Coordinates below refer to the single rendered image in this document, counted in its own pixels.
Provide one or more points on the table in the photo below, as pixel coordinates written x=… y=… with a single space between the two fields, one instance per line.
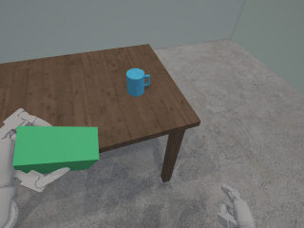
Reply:
x=89 y=89

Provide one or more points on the robot right hand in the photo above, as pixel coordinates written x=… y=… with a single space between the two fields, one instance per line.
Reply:
x=239 y=213

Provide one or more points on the left robot forearm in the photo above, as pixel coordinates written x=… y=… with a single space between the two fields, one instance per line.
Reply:
x=10 y=210

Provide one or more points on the robot left hand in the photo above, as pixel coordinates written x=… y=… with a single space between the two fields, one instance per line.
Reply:
x=32 y=180

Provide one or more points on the sponge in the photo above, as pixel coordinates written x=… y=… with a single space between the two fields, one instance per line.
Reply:
x=46 y=149

